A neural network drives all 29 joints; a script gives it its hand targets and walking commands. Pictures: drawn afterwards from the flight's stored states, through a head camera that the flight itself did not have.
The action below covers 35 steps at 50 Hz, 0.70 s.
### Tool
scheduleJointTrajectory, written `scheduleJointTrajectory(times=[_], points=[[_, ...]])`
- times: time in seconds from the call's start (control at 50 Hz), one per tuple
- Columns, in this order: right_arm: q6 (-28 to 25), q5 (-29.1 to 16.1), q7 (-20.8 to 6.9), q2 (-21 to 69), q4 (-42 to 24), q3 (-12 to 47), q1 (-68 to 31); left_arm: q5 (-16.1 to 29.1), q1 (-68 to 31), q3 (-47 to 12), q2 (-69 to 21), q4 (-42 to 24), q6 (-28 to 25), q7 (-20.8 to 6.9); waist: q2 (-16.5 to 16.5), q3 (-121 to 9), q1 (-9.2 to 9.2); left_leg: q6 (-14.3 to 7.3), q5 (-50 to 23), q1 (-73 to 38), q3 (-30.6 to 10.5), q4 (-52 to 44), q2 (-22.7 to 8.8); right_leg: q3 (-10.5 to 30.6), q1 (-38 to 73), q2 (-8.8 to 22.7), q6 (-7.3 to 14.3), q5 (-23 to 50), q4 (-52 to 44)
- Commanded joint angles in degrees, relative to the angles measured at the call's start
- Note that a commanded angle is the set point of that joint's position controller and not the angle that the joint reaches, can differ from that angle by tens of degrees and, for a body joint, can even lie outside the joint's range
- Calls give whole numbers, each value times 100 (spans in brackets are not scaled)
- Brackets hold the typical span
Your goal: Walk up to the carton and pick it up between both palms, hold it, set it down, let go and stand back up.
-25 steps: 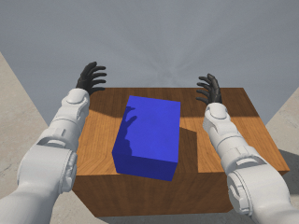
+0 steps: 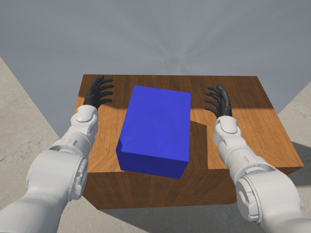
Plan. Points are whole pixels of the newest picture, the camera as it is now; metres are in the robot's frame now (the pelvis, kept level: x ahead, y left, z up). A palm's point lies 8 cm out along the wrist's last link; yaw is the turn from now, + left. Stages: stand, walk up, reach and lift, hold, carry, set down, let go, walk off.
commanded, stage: reach and lift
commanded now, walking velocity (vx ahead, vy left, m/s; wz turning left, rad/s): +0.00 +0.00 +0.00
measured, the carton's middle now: (156, 130) +0.44 -0.02 -0.06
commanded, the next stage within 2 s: none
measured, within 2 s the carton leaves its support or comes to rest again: neither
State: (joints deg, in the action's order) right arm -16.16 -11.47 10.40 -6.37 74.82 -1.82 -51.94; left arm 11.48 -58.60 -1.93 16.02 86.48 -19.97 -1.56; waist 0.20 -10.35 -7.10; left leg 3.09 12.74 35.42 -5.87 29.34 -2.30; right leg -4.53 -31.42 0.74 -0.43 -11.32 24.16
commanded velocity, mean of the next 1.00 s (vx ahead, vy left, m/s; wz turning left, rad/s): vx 0.00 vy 0.00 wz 0.00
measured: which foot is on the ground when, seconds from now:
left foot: down 0.00-1.00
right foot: down 0.00-1.00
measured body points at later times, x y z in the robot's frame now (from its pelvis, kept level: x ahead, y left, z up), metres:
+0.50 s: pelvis +0.01 +0.01 -0.01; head +0.13 +0.03 +0.42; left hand +0.48 +0.12 +0.00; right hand +0.43 -0.18 +0.00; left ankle +0.00 +0.14 -0.73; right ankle -0.02 -0.13 -0.73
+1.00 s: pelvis -0.01 +0.01 -0.01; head +0.12 +0.04 +0.42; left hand +0.47 +0.12 +0.00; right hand +0.41 -0.16 +0.00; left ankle +0.00 +0.14 -0.73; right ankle -0.02 -0.13 -0.73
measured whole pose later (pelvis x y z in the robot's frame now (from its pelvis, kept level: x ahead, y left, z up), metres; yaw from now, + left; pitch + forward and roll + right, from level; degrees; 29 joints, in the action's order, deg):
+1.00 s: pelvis -0.01 +0.01 -0.01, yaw -1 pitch +26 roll -4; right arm -32.3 26.4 8.9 2.7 78.0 -39.3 -51.1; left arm -17.8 -58.6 25.2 8.7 87.8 -29.3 3.9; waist 1.7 -11.5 -7.1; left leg 2.9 13.3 47.0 -5.9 34.2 -2.6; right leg -4.5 -41.4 0.4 -1.3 -9.9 25.5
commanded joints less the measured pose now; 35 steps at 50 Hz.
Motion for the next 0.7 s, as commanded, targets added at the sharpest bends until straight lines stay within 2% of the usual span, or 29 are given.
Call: scheduleJointTrajectory(times=[0.0, 0.02, 0.06, 0.08, 0.1, 0.12, 0.16, 0.18, 0.2, 0.22, 0.24, 0.26, 0.28, 0.32, 0.34, 0.38, 0.4, 0.42, 0.44, 0.5, 0.52, 0.54, 0.56, 0.58, 0.6, 0.62, 0.66, 0.68], points=[[-589, 277, -11, -439, 427, -702, -1723, -216, -2302, -164, 174, 116, -360, 42, 681, -3212, -372, 150, -2150, -1510, 561, 581, 225, -23, -18, -204, -54, 1998, 523], [-654, 169, -44, -291, 499, -553, -1648, -262, -2324, -73, 133, 184, -414, 48, 744, -3221, -239, 161, -2222, -1371, 604, 661, 247, 22, 48, -214, -13, 1929, 573], [-874, 238, -56, -375, 431, -568, -1766, -425, -2317, 96, 199, 272, -491, 79, 725, -3593, -90, 190, -2405, -1343, 604, 745, 227, 29, 11, -204, -73, 2141, 650], [-959, 238, -74, -347, 425, -637, -1778, -439, -2259, 133, 169, 314, -575, 102, 674, -3727, -113, 221, -2457, -1270, 586, 796, 234, -12, -103, -248, -67, 2121, 692], [-1059, 298, -60, -337, 390, -709, -1837, -444, -2467, 103, 126, 168, -656, 109, 671, -3873, -215, 244, -2566, -1287, 570, 886, 225, -55, -159, -248, -80, 2244, 727], [-1156, 307, -84, -382, 464, -757, -1814, -499, -2482, 130, 130, -2, -718, 132, 849, -4052, -233, 306, -2800, -1391, 581, 947, 232, -1, -128, -272, -66, 2487, 803], [-1237, 335, -100, -370, 587, -763, -1799, -546, -2433, 211, 44, 153, -741, 153, 864, -4192, -170, 345, -2979, -1397, 563, 1031, 200, -40, -289, -310, -53, 2507, 788], [-1274, 424, -122, -367, 750, -804, -1660, -564, -2430, 230, 6, 104, -802, 156, 923, -4286, -232, 346, -3091, -1577, 562, 1068, 197, -29, -331, -314, -38, 2566, 786], [-1338, 402, -136, -447, 761, -818, -1673, -682, -2365, 288, -2, 35, -805, 158, 1013, -4239, -121, 386, -3137, -1610, 563, 1087, 190, -45, -459, -323, -48, 2509, 804], [-1398, 348, -141, -322, 779, -767, -1551, -708, -2241, 267, -98, 91, -812, 140, 1072, -4060, -112, 418, -3300, -1623, 574, 1159, 201, -100, -531, -350, -30, 2542, 842], [-1444, 407, -146, -406, 769, -853, -1704, -724, -2281, 339, -90, 10, -852, 138, 922, -4216, -158, 408, -3338, -1681, 572, 1123, 204, -44, -467, -366, -45, 2649, 805], [-1489, 459, -170, -345, 824, -825, -1544, -805, -2195, 416, -91, 2, -894, 163, 908, -4150, -89, 393, -3348, -1634, 580, 1160, 195, -72, -514, -383, -46, 2566, 808], [-1559, 471, -178, -364, 708, -922, -1731, -759, -2279, 393, -152, 13, -948, 189, 955, -4290, -113, 438, -3359, -1556, 563, 1190, 196, -86, -635, -393, -46, 2508, 805], [-1658, 626, -194, -247, 663, -911, -1641, -921, -2202, 590, -245, -54, -987, 192, 812, -4369, -69, 363, -3382, -1458, 588, 1212, 212, -35, -421, -372, -84, 2880, 852], [-1641, 627, -215, -121, 710, -929, -1703, -971, -2233, 569, -288, 46, -1006, 180, 883, -4211, -51, 352, -3201, -1433, 568, 1150, 206, -48, -463, -343, -80, 2656, 843], [-1686, 819, -205, -89, 840, -1084, -1662, -1183, -2237, 772, -378, -97, -980, 227, 867, -4086, -30, 341, -3318, -1454, 609, 1164, 184, -70, -538, -414, -75, 2617, 830], [-1715, 906, -196, -104, 838, -1236, -1614, -1229, -2188, 728, -497, -156, -963, 245, 883, -4175, -104, 385, -3344, -1589, 614, 1142, 177, -109, -489, -412, -60, 2680, 751], [-1702, 976, -199, -93, 791, -1235, -1632, -1275, -2136, 897, -431, -96, -955, 251, 739, -4027, -46, 345, -3164, -1476, 628, 1093, 189, -62, -422, -400, -93, 2570, 727], [-1677, 1147, -180, -17, 803, -1404, -1637, -1388, -2320, 950, -449, -89, -956, 290, 757, -3976, -131, 322, -2973, -1344, 623, 1085, 202, -51, -438, -393, -93, 2410, 738], [-1702, 1438, -138, 297, 654, -1567, -1475, -1672, -2177, 1204, -511, -330, -979, 314, 750, -4048, -72, 254, -2958, -1231, 761, 1029, 275, 35, 119, -323, -129, 2836, 744], [-1751, 1519, -124, 263, 700, -1646, -1472, -1783, -2144, 1357, -510, -330, -970, 362, 754, -3998, -47, 290, -2980, -1248, 748, 989, 276, 27, 250, -332, -138, 2911, 728], [-1725, 1695, -75, 264, 696, -1820, -1585, -1897, -2177, 1471, -574, -316, -910, 395, 685, -3863, -120, 259, -2872, -1221, 770, 929, 260, -18, 213, -367, -151, 2755, 627], [-1672, 1761, -96, 455, 567, -1853, -1619, -1857, -2266, 1310, -725, -379, -925, 361, 708, -3947, -221, 267, -2761, -1191, 751, 928, 246, -11, 237, -339, -139, 2705, 619], [-1689, 1927, -124, 706, 398, -1861, -1695, -1924, -2199, 1416, -920, -396, -926, 328, 581, -3928, -156, 239, -2795, -1171, 767, 891, 244, -49, 357, -303, -147, 2836, 620], [-1730, 2002, -184, 810, 472, -1925, -1656, -2099, -2126, 1483, -1066, -359, -928, 292, 759, -3817, -122, 276, -2859, -1379, 779, 845, 262, -89, 325, -321, -116, 2726, 585], [-1754, 2133, -214, 990, 497, -2028, -1725, -2148, -2187, 1512, -1226, -347, -937, 268, 745, -3748, -150, 288, -2939, -1494, 783, 868, 257, -82, 276, -332, -109, 2738, 535], [-1725, 2602, -387, 1616, 435, -2236, -1796, -2462, -2212, 1659, -1809, -272, -911, 138, 657, -3524, -156, 257, -2846, -1522, 784, 798, 246, -129, 324, -310, -79, 2626, 496], [-1761, 2964, -452, 1954, 165, -2427, -1890, -2684, -2228, 1863, -2019, -341, -933, 94, 627, -3620, -77, 247, -2758, -1467, 832, 738, 276, -169, 465, -279, -102, 2633, 453]])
